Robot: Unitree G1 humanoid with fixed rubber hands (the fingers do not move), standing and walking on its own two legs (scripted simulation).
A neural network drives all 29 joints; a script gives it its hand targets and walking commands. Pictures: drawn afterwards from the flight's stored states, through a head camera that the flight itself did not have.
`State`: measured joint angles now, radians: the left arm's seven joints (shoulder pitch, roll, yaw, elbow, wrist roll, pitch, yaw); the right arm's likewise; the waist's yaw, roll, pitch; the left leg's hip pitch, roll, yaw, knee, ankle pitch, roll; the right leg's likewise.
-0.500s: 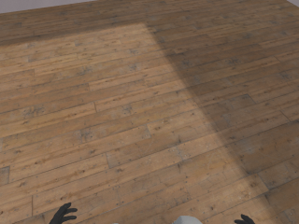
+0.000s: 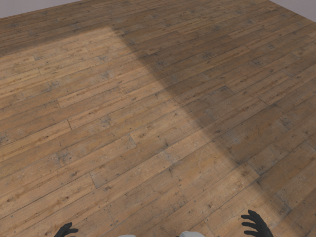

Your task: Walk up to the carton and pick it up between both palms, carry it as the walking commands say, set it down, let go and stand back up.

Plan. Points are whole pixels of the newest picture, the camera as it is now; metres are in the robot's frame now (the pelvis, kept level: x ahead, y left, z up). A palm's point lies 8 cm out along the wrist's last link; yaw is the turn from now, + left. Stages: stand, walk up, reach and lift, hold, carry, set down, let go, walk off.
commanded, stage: walk up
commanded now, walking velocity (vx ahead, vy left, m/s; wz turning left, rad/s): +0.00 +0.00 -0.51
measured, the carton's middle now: out of the picture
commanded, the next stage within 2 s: none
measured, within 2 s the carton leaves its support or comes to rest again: neither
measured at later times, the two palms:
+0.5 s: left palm (92, 221) +0.16 +0.19 -0.10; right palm out of the picture -0.05 -0.33 -0.13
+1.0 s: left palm (89, 222) +0.16 +0.20 -0.13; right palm out of the picture -0.05 -0.30 -0.08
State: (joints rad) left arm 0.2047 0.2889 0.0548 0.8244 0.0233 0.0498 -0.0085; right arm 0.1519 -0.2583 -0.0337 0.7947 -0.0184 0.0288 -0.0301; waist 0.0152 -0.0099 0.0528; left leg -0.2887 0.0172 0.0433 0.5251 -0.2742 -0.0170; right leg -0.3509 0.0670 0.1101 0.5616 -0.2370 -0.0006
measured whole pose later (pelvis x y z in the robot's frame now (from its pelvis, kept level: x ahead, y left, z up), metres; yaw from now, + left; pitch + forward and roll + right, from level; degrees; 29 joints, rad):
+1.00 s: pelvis -0.03 -0.01 +0.01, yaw -31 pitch +2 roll -2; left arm 0.23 0.30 0.09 0.85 0.03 0.05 -0.01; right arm 0.14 -0.24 -0.04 0.81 -0.03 0.02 -0.03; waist 0.04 -0.04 0.06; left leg -0.27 0.04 0.08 0.50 -0.26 0.03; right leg -0.49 0.06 0.05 0.95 -0.41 0.03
